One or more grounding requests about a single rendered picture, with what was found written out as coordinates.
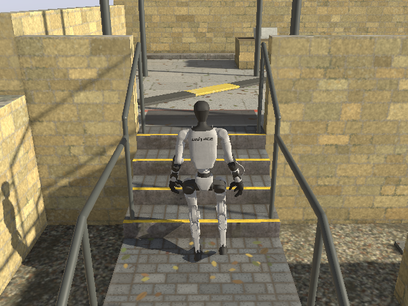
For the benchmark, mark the robot right shin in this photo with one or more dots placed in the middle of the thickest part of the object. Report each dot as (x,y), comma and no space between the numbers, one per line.
(222,225)

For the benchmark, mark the robot right forearm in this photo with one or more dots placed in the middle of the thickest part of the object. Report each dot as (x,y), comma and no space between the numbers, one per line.
(234,170)

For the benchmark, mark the robot left hand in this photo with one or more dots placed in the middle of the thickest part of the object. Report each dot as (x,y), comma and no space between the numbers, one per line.
(177,183)

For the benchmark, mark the robot right hand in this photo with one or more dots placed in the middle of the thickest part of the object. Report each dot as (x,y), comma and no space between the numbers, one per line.
(239,187)

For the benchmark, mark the robot left thigh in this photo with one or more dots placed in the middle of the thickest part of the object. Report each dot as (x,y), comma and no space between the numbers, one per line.
(189,190)

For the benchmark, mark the robot left forearm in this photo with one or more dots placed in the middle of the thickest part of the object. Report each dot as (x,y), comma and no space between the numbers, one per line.
(174,170)

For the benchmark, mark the robot right upper arm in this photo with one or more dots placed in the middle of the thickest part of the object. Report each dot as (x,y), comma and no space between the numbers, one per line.
(226,145)

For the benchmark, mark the robot left upper arm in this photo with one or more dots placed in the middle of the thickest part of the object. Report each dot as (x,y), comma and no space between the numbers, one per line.
(180,144)

